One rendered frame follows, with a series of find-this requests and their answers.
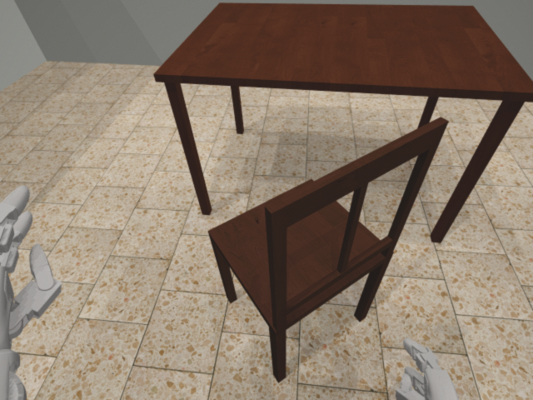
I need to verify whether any right robot hand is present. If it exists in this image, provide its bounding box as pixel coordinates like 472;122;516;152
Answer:
396;338;459;400

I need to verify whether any chair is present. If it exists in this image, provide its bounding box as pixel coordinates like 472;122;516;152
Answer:
208;117;449;383

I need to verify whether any left robot hand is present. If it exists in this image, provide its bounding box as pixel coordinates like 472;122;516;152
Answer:
0;185;62;350

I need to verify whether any table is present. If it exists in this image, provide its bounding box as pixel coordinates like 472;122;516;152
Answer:
153;2;533;243

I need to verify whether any robot left forearm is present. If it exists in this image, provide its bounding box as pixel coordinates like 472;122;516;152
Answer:
0;349;27;400

